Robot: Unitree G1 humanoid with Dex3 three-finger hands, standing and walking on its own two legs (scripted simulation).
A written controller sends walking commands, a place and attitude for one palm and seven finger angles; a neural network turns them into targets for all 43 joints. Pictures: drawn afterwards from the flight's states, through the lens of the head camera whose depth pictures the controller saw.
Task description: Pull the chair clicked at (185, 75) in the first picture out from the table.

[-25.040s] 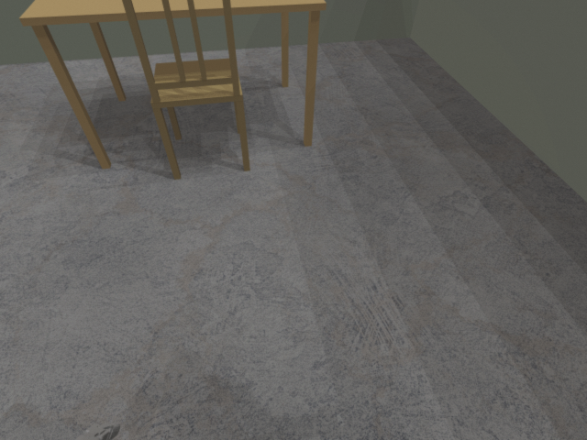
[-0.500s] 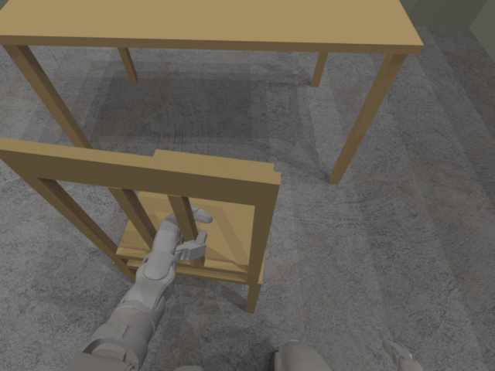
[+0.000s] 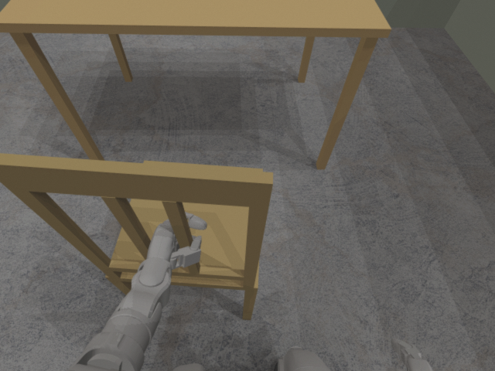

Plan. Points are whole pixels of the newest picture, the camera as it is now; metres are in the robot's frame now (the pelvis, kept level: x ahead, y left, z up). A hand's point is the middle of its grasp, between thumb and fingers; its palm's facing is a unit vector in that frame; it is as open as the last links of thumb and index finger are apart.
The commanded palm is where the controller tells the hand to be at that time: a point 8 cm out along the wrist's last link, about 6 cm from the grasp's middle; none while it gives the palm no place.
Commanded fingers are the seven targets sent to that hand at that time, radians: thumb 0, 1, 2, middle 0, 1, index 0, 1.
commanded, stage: stop walking, hand still on the chair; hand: left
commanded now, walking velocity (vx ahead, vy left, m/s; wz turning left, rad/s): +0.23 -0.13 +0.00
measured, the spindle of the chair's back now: (140, 238) +0.35 +0.21 -0.07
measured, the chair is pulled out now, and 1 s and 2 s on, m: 0.54 0.64 0.64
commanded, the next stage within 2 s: open the thumb and straighten the fingers in 1.20 s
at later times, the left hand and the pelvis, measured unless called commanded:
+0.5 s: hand (191, 307) +0.22 +0.10 -0.07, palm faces -0.11 -0.98 -0.16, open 5.3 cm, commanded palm +0.21 +0.15 -0.05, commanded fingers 0.00 0.90 0.90 -0.50 -1.45 -0.50 -1.45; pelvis -0.03 +0.00 +0.00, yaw -2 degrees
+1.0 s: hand (192, 307) +0.22 +0.10 -0.07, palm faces -0.09 -0.99 -0.15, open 5.3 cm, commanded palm +0.21 +0.15 -0.05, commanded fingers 0.00 0.90 0.90 -0.50 -1.45 -0.50 -1.45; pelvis -0.02 -0.01 +0.01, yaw -2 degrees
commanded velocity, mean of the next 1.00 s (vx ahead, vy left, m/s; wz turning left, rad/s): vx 0.06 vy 0.01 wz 0.00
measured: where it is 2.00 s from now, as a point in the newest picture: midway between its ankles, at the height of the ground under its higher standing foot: outside the picture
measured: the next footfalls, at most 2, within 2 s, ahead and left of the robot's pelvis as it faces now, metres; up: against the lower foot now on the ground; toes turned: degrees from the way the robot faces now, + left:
right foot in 0.10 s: +0.02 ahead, -0.15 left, +0.00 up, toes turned -3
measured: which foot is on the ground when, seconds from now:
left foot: down 0.00-1.00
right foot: up 0.00-0.08, down 0.10-1.00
